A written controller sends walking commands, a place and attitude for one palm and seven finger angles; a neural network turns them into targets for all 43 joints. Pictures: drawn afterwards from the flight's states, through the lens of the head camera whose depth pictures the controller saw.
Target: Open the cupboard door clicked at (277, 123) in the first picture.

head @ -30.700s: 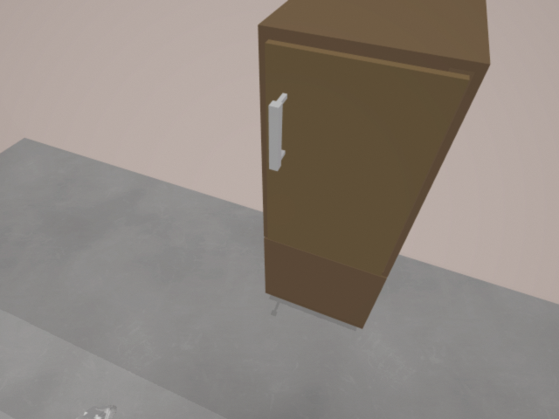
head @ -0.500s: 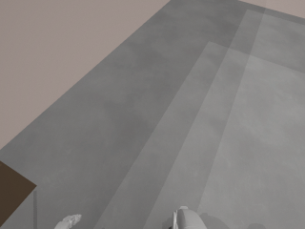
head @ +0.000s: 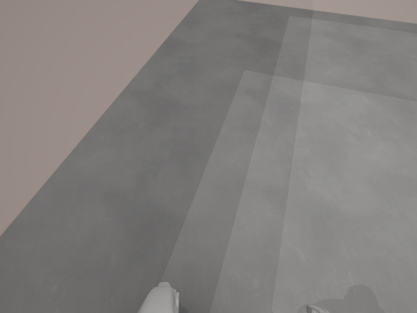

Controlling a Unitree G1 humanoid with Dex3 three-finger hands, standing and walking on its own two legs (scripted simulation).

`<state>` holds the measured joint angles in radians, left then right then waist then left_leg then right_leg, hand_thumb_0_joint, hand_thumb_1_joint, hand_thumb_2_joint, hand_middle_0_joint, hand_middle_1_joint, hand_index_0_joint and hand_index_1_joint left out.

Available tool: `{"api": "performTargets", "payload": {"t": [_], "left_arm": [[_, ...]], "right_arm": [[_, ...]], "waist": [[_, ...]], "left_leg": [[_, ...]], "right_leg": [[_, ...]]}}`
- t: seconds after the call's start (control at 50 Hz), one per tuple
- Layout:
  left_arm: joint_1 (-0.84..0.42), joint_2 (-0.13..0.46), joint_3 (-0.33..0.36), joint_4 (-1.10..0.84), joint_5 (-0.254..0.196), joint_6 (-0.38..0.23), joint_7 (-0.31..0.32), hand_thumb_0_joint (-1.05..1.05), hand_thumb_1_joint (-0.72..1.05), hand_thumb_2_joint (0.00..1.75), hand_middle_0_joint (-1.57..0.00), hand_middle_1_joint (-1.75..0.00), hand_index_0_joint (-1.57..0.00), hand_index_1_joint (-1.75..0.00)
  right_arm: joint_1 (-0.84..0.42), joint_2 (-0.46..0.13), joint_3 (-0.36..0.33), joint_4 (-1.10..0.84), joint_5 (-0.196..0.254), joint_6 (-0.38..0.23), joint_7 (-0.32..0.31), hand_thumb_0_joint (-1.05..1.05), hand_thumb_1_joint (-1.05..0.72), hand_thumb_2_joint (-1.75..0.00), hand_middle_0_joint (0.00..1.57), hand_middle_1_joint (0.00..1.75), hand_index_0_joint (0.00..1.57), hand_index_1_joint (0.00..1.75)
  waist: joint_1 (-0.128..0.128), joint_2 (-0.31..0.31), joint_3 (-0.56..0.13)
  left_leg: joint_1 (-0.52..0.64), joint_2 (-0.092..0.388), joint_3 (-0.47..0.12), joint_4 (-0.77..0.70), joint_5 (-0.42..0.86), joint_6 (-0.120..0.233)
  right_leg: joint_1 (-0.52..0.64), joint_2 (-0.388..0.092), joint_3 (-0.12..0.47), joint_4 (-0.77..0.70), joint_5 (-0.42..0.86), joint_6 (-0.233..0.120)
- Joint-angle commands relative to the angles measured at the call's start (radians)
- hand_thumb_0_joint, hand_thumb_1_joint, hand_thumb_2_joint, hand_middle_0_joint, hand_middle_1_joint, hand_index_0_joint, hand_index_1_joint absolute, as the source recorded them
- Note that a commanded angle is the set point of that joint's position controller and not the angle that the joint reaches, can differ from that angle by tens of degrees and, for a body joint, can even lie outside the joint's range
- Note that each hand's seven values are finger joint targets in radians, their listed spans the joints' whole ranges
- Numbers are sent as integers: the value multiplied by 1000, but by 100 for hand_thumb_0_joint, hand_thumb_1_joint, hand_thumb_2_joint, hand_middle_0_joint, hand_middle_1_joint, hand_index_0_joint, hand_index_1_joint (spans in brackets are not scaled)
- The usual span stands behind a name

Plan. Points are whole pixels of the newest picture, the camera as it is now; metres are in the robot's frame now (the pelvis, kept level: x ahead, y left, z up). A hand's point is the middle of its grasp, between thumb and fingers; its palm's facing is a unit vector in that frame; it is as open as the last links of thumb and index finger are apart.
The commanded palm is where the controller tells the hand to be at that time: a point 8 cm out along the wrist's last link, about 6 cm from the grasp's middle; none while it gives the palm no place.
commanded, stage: walk to a spot facing it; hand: left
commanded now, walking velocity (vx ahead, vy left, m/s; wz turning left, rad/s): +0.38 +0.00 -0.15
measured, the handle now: out of the picture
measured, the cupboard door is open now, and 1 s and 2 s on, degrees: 48 48 48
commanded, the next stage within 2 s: turn to face it in 0.62 s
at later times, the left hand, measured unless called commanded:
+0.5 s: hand (147, 216) +0.36 +0.20 -0.16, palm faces -0.13 -0.98 -0.18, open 7.4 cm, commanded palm none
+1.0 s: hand (187, 168) +0.54 +0.11 -0.18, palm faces -0.09 -0.98 -0.17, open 7.3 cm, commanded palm none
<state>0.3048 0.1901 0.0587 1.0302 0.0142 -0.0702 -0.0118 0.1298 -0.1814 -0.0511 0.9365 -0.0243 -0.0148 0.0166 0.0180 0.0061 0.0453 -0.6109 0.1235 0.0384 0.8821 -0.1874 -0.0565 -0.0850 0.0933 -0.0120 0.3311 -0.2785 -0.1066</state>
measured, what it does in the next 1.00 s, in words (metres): walks ahead: left foot, then right foot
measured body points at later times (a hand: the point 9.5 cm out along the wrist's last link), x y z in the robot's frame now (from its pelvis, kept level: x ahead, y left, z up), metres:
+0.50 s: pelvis +0.25 +0.02 +0.00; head +0.28 +0.02 +0.45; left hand +0.37 +0.25 -0.15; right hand +0.17 -0.21 -0.15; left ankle +0.19 +0.13 -0.74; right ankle +0.35 -0.14 -0.70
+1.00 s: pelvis +0.47 -0.06 -0.01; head +0.49 -0.05 +0.44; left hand +0.54 +0.16 -0.17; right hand +0.48 -0.30 -0.15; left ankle +0.58 +0.03 -0.72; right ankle +0.39 -0.13 -0.74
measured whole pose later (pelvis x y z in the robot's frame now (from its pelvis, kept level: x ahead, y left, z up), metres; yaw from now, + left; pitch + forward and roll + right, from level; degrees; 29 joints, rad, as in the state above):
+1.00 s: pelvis +0.47 -0.06 -0.01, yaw -6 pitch -1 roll -1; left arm 0.23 0.18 0.04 1.05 0.01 -0.05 0.01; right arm 0.22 -0.17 -0.04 1.03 -0.01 0.01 0.00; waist -0.02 -0.02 0.04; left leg -0.50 0.07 0.12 0.74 -0.24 -0.03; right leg -0.07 0.01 -0.21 0.42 -0.35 -0.05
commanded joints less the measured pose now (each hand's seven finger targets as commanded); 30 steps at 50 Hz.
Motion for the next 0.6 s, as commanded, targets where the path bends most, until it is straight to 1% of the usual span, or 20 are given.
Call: {"api": "performTargets", "payload": {"t": [0.0, 0.02, 0.06, 0.08, 0.1, 0.12, 0.14, 0.16, 0.18, 0.2, 0.24, 0.26, 0.28, 0.3, 0.36, 0.44, 0.5, 0.54, 0.56, 0.58], "left_arm": [[132, 120, 19, -5, 1, -20, 19, 0, 90, 90, -20, -30, -20, -30], [146, 119, 16, 2, 1, -20, 21, 0, 90, 90, -20, -30, -20, -30], [148, 129, 16, 11, 1, -20, 25, 0, 90, 90, -20, -30, -20, -30], [134, 137, 19, 15, 2, -22, 27, 0, 90, 90, -20, -30, -20, -30], [111, 141, 22, 10, -3, -23, 28, 0, 90, 90, -20, -30, -20, -30], [104, 128, 21, -2, -10, -25, 25, 0, 90, 90, -20, -30, -20, -30], [155, 78, 13, -14, -21, -27, 15, 0, 90, 90, -20, -30, -20, -30], [118, 82, 5, -33, -20, -35, 14, 0, 90, 90, -20, -30, -20, -30], [45, 101, 8, -57, -11, -29, 15, 0, 90, 90, -20, -30, -20, -30], [-9, 79, 12, -59, 1, -22, 13, 0, 90, 90, -20, -30, -20, -30], [-9, 43, 14, -45, 11, 9, -7, 0, 90, 90, -20, -30, -20, -30], [16, 16, 9, -39, 14, 25, -14, 0, 90, 90, -20, -30, -20, -30], [36, 5, 9, -33, 14, 34, -16, 0, 90, 90, -20, -30, -20, -30], [49, 2, 12, -34, 11, 43, -20, 0, 90, 90, -20, -30, -20, -30], [-30, -8, 10, -59, 14, 51, -29, 0, 90, 90, -20, -30, -20, -30], [-185, 3, 7, -97, 14, 51, -36, 0, 90, 90, -20, -30, -20, -30], [-242, 24, 10, -116, 13, 50, -37, 0, 90, 90, -20, -30, -20, -30], [-192, 52, 13, -106, 13, 42, -36, 0, 90, 90, -20, -30, -20, -30], [-75, 74, 21, -73, 13, 34, -33, 0, 90, 90, -20, -30, -20, -30], [93, 128, 36, -19, 20, 20, -23, 0, 90, 90, -20, -30, -20, -30]], "right_arm": [[-108, -56, -8, -91, 5, -34, 5, 0, -90, -90, 20, 30, 20, 30], [-131, -55, -6, -94, 5, -35, 7, 0, -90, -90, 20, 30, 20, 30], [-126, -59, -6, -88, 5, -40, 5, 0, -90, -90, 20, 30, 20, 30], [-63, -69, -10, -64, 2, -45, -1, 0, -90, -90, 20, 30, 20, 30], [72, -90, -15, -19, -3, -49, -11, 0, -90, -90, 20, 30, 20, 30], [233, -150, -29, 27, -12, -53, -21, 0, -90, -90, 20, 30, 20, 30], [385, -262, -55, 62, -28, -60, -30, 0, -90, -90, 20, 30, 20, 30], [420, -272, -49, 65, -17, -49, -36, 0, -90, -90, 20, 30, 20, 30], [342, -254, -46, 40, -9, -44, -34, 0, -90, -90, 20, 30, 20, 30], [268, -192, -32, 36, -8, -55, -35, 0, -90, -90, 20, 30, 20, 30], [208, -108, -7, 28, -8, -71, -40, 0, -90, -90, 20, 30, 20, 30], [203, -98, -1, 40, -6, -78, -41, 0, -90, -90, 20, 30, 20, 30], [201, -93, -2, 51, -4, -83, -43, 0, -90, -90, 20, 30, 20, 30], [194, -112, -6, 54, -2, -82, -41, 0, -90, -90, 20, 30, 20, 30], [213, -104, -11, 68, -3, -78, -33, 0, -90, -90, 20, 30, 20, 30], [316, -121, -7, 106, -8, -69, -32, 0, -90, -90, 20, 30, 20, 30], [349, -131, -4, 126, -16, -62, -34, 0, -90, -90, 20, 30, 20, 30], [351, -148, -1, 132, -14, -58, -37, 0, -90, -90, 20, 30, 20, 30], [337, -159, -1, 131, -10, -56, -38, 0, -90, -90, 20, 30, 20, 30], [317, -146, 0, 124, 1, -58, -31, 0, -90, -90, 20, 30, 20, 30]], "waist": [[34, -113, 10], [40, -124, 19], [19, -119, 9], [-18, -93, -18], [-82, -79, -64], [-145, -25, -155], [-173, 219, -316], [-166, 229, -314], [-140, 94, -156], [-108, 78, -57], [-50, 86, 58], [-24, 94, 63], [-9, 93, 30], [9, 108, -11], [3, 121, 22], [-52, 84, 76], [-56, 84, 94], [-21, 87, 45], [36, 71, -19], [107, -8, -116]], "left_leg": [[-73, -24, 22, -120, -18, 13], [-55, -36, 33, -149, -26, 20], [53, -74, 64, -239, -51, 39], [175, -105, 89, -304, -39, 51], [379, -129, 103, -370, 38, 70], [677, -34, -7, -375, 106, 116], [940, 273, -394, -393, 173, 244], [923, 401, -573, -532, 241, 323], [757, 400, -549, -576, 127, 343], [587, 343, -448, -612, 75, 294], [415, 261, -277, -678, 41, 224], [396, 220, -177, -688, 100, 200], [412, 201, -114, -681, 146, 185], [404, 189, -52, -688, 127, 188], [380, 142, 55, -715, 104, 172], [436, 164, 69, -719, 130, 169], [492, 197, 84, -686, 193, 164], [536, 195, 114, -559, 409, 149], [533, 167, 146, -399, 524, 127], [389, 118, 177, -166, 511, 93]], "right_leg": [[164, -308, 219, -57, 580, -91], [175, -309, 215, -46, 631, -84], [165, -304, 196, 12, 770, -70], [140, -288, 174, 88, 868, -55], [50, -254, 128, 210, 895, -24], [-155, -212, 108, 410, 719, 14], [-401, -78, -3, 772, 167, 61], [-496, -46, 46, 1002, -236, 56], [-559, -114, 71, 1067, -217, 58], [-594, -140, 67, 1079, -146, 67], [-556, -185, 73, 1012, -42, 81], [-544, -188, 61, 962, -9, 88], [-529, -192, 53, 919, 16, 96], [-498, -201, 44, 856, 28, 98], [-457, -207, -21, 615, 116, 102], [-449, -181, -85, 432, 170, 92], [-420, -166, -97, 359, 134, 67], [-301, -131, -121, 299, 75, 39], [-149, -103, -132, 235, 84, 22], [127, -133, -62, 206, 95, -19]]}}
